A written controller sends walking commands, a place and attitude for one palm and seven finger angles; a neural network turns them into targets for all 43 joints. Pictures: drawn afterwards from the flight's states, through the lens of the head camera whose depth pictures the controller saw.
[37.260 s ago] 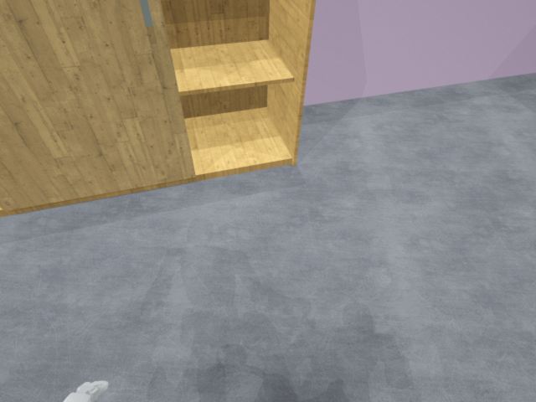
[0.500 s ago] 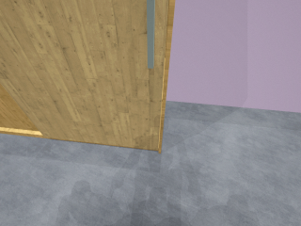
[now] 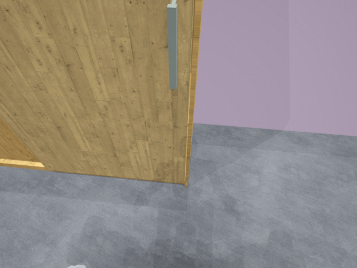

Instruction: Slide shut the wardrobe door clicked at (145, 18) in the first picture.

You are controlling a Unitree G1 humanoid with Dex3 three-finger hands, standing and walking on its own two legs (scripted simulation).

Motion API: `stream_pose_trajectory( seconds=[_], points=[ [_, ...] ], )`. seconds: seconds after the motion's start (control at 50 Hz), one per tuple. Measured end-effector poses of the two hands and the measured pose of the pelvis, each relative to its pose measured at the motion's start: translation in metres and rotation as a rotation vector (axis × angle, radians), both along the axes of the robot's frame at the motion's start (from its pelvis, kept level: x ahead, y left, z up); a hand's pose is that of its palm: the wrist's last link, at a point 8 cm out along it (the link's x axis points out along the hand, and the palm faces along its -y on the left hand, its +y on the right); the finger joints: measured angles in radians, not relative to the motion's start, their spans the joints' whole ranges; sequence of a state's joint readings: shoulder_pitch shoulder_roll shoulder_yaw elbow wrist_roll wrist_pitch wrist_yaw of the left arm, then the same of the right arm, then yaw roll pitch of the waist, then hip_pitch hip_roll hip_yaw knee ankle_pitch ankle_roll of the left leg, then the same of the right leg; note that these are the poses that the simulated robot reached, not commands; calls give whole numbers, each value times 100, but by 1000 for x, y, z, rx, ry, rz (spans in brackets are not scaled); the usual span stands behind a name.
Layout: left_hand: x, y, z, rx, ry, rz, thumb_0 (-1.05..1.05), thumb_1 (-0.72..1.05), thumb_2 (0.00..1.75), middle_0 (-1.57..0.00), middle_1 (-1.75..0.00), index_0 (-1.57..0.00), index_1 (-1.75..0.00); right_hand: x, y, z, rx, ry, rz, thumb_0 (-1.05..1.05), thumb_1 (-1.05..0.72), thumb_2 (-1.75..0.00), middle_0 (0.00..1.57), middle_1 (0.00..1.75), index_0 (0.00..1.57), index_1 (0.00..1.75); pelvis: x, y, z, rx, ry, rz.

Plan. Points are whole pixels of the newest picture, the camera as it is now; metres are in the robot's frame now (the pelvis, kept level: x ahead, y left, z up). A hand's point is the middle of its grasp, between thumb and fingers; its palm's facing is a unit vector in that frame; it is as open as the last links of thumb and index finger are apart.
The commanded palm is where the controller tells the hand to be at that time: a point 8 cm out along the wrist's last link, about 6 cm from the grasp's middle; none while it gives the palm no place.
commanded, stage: look to check the result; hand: left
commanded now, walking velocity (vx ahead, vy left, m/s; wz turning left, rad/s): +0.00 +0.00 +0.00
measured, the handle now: (173, 48) +0.66 +0.05 +0.16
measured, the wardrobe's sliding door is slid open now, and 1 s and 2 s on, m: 0.00 0.00 0.00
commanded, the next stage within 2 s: stand and wait in 0.56 s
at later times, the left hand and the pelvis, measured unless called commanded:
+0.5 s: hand out of the picture +0.10 +0.23 -0.15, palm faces -0.02 -0.94 -0.34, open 7.4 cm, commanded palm none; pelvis +0.02 -0.02 +0.00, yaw +0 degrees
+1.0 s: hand out of the picture +0.12 +0.22 -0.16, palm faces -0.04 -0.95 -0.32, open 7.4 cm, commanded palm none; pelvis +0.03 -0.02 +0.00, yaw -1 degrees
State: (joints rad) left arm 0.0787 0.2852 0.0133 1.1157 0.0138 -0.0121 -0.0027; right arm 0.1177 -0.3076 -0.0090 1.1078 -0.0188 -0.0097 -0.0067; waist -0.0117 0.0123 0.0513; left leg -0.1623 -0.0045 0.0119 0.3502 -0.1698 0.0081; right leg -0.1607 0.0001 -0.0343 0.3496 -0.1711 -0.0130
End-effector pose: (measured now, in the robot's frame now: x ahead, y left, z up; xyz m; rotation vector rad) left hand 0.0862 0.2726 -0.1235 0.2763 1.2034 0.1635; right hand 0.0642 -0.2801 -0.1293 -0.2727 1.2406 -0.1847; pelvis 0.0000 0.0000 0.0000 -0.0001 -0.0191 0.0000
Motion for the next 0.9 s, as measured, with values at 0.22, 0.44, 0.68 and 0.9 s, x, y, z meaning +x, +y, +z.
stream_pose_trajectory(
  seconds=[0.22, 0.44, 0.68, 0.9],
  points=[
    [-2, 7, 4, 37, 45, 22, 0, 90, 89, -21, -30, -20, -30, 16, -13, 1, -11, 14, 9, 1, -91, -89, 21, 30, 21, 30, 13, -8, 1, 0, 2, 1],
    [7, 3, 6, 48, 46, 18, 0, 90, 89, -21, -30, -20, -30, 26, -20, 1, -12, 17, 7, 1, -91, -89, 21, 30, 21, 30, 23, -14, 2, -1, 3, -3],
    [27, -6, 6, 36, 18, -4, 0, 90, 89, -21, -30, -20, -30, 27, -26, 2, -19, 19, -6, 1, -91, -89, 21, 30, 21, 30, 29, -18, 2, 0, 4, -10],
    [33, -9, 4, 28, 16, -9, 0, 90, 89, -21, -30, -20, -30, 21, -25, 2, -20, 35, -19, 1, -91, -89, 21, 30, 21, 30, 33, -18, 2, -1, 4, -14]
  ],
)
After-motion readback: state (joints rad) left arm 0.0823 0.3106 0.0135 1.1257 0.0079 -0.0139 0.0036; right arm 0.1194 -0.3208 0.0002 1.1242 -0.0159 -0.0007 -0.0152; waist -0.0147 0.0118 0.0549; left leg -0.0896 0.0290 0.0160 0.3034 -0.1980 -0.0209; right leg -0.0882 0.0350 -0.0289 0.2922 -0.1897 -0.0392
